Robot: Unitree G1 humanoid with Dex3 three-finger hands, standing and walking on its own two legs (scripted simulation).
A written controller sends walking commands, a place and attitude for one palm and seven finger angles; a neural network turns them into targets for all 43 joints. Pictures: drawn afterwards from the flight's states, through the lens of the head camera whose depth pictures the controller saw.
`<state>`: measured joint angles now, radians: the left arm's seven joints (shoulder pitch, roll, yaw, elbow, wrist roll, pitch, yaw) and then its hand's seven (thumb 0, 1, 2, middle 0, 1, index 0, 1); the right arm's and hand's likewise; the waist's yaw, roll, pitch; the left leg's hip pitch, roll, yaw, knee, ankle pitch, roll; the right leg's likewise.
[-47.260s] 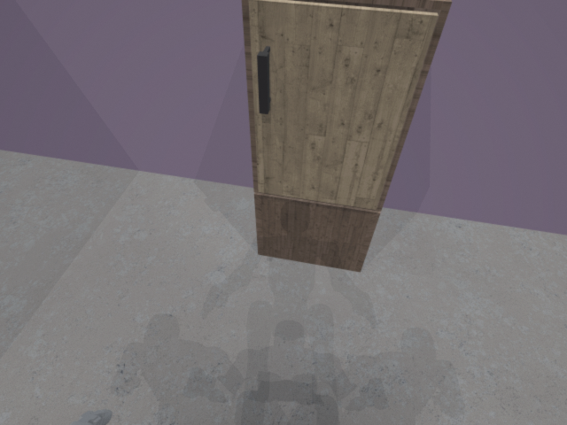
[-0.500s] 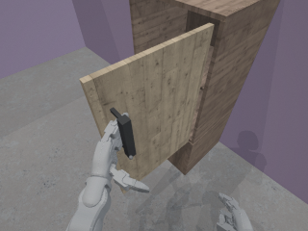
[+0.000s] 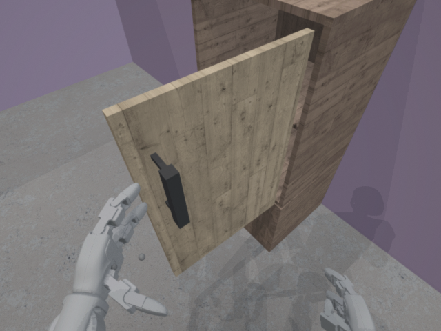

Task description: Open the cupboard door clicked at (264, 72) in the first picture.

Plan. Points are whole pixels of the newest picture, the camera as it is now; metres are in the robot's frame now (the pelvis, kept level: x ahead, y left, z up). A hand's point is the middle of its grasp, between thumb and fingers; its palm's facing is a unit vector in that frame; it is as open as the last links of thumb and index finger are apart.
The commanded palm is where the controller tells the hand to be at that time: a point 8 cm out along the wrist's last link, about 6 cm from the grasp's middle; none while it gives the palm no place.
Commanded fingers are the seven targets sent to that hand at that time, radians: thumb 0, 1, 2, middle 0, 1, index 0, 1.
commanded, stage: slide the hand sideways off the handle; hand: left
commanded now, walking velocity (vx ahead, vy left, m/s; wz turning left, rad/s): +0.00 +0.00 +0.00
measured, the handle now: (169, 191) +0.33 +0.12 +0.10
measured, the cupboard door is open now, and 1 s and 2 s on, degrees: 87 87 87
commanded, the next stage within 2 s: draw the hand back to the body in 0.26 s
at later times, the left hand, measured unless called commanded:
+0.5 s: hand (119, 267) +0.19 +0.16 +0.10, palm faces -0.02 -1.00 -0.06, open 16.3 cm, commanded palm +0.17 +0.23 +0.11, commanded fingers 0.00 -0.50 0.30 -0.15 -0.30 -0.15 -0.30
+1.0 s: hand (57, 256) +0.19 +0.24 +0.13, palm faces +0.22 -0.94 -0.26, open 15.5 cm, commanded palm +0.15 +0.28 +0.15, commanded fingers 0.00 -0.05 0.50 -0.17 -0.30 -0.17 -0.30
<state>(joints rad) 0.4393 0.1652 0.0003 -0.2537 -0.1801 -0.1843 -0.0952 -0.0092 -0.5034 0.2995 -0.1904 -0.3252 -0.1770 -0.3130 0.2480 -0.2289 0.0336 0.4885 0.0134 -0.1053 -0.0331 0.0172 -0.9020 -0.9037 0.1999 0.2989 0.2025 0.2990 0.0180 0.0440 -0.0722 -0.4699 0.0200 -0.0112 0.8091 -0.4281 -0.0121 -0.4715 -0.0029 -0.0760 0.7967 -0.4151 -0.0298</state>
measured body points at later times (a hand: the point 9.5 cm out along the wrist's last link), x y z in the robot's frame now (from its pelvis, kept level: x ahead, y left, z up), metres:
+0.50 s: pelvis -0.01 +0.01 -0.01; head +0.01 +0.00 +0.44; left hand +0.19 +0.22 +0.10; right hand +0.18 -0.21 -0.08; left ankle -0.01 +0.13 -0.71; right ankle +0.00 -0.10 -0.71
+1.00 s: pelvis +0.00 +0.03 +0.02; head -0.01 +0.02 +0.47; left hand +0.17 +0.28 +0.15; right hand +0.19 -0.18 -0.05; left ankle -0.01 +0.13 -0.71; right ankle +0.00 -0.10 -0.71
